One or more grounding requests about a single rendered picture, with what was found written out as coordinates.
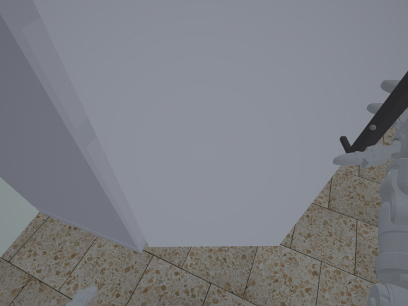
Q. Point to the left robot hand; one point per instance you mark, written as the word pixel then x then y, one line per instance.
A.
pixel 82 297

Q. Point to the right robot hand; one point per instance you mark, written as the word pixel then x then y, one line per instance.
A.
pixel 379 154

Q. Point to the handle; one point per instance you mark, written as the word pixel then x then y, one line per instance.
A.
pixel 388 113

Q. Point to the right robot forearm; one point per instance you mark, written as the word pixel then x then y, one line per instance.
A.
pixel 391 265

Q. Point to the fridge door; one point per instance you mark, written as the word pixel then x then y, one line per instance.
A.
pixel 221 118

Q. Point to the right robot upper arm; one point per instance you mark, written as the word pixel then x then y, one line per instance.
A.
pixel 386 294

